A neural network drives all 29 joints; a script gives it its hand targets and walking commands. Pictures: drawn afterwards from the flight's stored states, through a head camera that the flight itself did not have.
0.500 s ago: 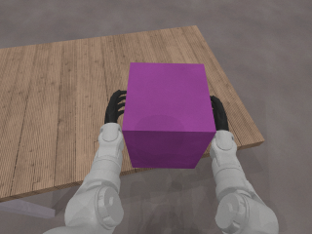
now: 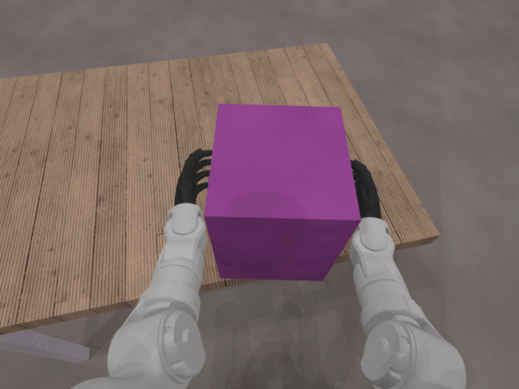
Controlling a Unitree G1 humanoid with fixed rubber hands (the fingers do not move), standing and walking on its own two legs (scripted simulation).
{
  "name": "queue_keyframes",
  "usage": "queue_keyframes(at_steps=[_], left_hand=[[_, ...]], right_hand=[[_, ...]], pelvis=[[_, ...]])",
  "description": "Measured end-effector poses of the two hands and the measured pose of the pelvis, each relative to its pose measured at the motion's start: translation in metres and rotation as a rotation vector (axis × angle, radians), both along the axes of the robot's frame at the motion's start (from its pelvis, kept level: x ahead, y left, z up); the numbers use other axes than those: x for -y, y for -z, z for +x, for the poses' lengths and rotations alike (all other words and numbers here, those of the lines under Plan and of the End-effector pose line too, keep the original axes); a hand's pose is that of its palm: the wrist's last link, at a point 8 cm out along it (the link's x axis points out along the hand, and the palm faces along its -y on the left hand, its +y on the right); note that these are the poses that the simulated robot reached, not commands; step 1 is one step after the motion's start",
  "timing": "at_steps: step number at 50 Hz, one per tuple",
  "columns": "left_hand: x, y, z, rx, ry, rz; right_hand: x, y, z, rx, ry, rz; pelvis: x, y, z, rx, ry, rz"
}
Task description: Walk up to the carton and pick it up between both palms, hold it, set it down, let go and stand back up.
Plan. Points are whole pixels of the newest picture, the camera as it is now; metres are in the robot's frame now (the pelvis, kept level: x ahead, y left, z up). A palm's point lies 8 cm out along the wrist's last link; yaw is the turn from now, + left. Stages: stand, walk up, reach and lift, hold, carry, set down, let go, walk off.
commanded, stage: reach and lift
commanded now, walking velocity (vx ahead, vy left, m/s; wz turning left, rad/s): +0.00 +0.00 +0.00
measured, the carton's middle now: (275, 200) +0.42 +0.00 -0.01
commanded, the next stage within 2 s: none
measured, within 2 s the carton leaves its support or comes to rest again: leaves its support in 0.38 s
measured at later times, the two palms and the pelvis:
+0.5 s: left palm (177, 208) +0.37 +0.16 +0.04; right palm (364, 213) +0.37 -0.13 +0.04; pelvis -0.02 +0.00 +0.00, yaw +1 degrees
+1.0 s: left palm (166, 187) +0.37 +0.16 +0.10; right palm (377, 200) +0.36 -0.13 +0.10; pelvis -0.03 +0.00 +0.00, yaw +1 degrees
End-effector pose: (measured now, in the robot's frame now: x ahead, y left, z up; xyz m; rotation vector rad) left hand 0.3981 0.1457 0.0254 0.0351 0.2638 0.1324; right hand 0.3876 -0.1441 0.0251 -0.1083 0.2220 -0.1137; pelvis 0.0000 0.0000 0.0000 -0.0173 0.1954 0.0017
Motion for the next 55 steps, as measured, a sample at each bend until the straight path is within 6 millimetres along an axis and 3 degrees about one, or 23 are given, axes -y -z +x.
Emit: queue_keyframes(at_steps=[22, 40, 55], left_hand=[[-0.011, -0.006, -0.025, 0.007, -0.03, -0.011], [-0.01, -0.054, -0.035, 0.017, -0.007, -0.017], [-0.013, -0.089, -0.033, 0.035, 0.003, 0.017]], right_hand=[[-0.011, -0.012, -0.015, 0.016, -0.03, 0.0], [-0.01, -0.053, -0.034, 0.025, 0.003, 0.042], [-0.012, -0.084, -0.033, 0.042, 0.005, 0.058]], pelvis=[[0.0, 0.0, -0.015, 0.018, -0.015, -0.005], [-0.002, -0.002, -0.032, 0.136, -0.009, 0.005], [-0.004, -0.002, -0.027, 0.221, -0.017, 0.0]])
